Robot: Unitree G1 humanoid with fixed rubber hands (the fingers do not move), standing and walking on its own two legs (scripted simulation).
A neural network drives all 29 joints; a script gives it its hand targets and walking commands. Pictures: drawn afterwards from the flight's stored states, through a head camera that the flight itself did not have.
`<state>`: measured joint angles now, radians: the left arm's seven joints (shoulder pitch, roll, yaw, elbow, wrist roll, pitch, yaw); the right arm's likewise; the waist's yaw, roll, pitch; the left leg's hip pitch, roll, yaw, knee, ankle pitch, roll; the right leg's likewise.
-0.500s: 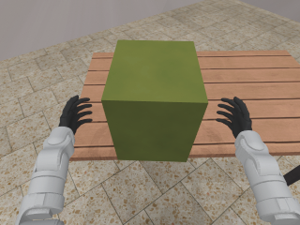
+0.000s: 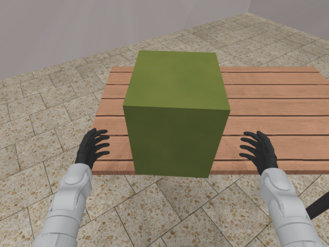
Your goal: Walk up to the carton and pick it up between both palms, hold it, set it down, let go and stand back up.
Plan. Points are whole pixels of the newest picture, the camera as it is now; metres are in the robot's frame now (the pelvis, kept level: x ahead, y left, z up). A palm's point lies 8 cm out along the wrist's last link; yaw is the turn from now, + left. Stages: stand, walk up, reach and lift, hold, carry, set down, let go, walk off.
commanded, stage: set down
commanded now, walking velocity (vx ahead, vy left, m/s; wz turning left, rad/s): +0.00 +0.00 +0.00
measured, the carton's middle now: (174, 115) +0.49 -0.02 +0.05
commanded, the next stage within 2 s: let go in 1.66 s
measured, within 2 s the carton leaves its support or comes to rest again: neither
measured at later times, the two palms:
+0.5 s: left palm (85, 191) +0.26 +0.22 +0.00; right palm (264, 190) +0.25 -0.23 +0.01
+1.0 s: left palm (82, 219) +0.21 +0.22 -0.04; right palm (261, 211) +0.22 -0.22 -0.04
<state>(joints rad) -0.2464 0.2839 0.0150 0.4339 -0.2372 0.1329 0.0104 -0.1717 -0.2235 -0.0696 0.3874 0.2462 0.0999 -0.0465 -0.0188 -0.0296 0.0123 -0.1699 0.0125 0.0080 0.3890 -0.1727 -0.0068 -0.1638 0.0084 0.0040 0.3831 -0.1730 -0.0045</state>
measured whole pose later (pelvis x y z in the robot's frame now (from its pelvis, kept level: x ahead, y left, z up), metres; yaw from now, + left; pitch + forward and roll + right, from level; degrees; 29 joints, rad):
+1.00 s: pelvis +0.03 -0.01 +0.00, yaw +0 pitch -5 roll +0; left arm 0.20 0.25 -0.03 0.37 -0.14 0.05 0.01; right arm 0.18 -0.16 -0.04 0.48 0.10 -0.11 -0.03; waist 0.03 -0.02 0.07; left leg -0.08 0.02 0.01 0.39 -0.23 -0.02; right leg -0.08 0.02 0.01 0.38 -0.22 -0.01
